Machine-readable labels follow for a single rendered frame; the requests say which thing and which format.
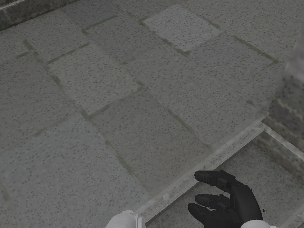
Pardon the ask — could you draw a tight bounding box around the robot left shin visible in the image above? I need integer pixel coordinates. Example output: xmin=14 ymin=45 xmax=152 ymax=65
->
xmin=122 ymin=210 xmax=136 ymax=216

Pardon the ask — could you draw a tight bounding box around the left robot thigh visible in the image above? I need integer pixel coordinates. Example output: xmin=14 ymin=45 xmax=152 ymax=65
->
xmin=105 ymin=212 xmax=146 ymax=228

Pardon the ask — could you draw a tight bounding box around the robot right hand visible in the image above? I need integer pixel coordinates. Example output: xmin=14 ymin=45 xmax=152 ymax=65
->
xmin=187 ymin=170 xmax=265 ymax=228

